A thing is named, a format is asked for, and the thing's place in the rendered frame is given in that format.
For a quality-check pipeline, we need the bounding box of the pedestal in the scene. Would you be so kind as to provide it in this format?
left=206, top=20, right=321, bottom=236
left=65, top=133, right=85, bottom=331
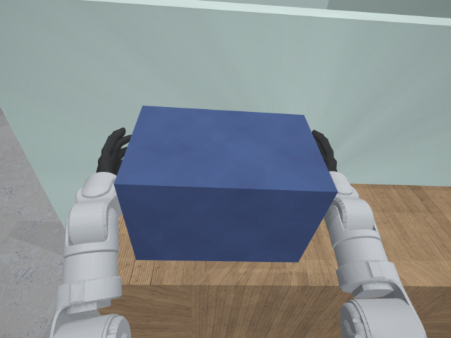
left=98, top=184, right=451, bottom=338

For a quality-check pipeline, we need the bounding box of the robot left hand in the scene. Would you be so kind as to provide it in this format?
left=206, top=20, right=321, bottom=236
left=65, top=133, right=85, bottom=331
left=96, top=127, right=132, bottom=176

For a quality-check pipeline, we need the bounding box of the robot right hand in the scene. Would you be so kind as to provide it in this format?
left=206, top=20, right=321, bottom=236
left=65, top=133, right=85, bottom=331
left=312, top=130, right=337, bottom=172

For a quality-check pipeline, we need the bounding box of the robot right upper arm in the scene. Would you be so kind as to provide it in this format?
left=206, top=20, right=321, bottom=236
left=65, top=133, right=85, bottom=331
left=340, top=298, right=425, bottom=338

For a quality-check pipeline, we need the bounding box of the right robot forearm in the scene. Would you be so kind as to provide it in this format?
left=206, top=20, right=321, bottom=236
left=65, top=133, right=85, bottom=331
left=323, top=171, right=427, bottom=338

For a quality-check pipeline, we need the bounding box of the left robot forearm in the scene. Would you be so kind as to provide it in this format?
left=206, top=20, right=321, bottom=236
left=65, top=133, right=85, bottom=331
left=49, top=172, right=122, bottom=338

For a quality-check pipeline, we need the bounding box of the robot left upper arm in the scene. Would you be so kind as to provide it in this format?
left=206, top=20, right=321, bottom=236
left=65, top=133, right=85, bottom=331
left=53, top=313, right=131, bottom=338

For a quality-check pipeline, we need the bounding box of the carton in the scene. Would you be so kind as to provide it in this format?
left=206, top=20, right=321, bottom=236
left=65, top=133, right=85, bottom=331
left=114, top=106, right=338, bottom=263

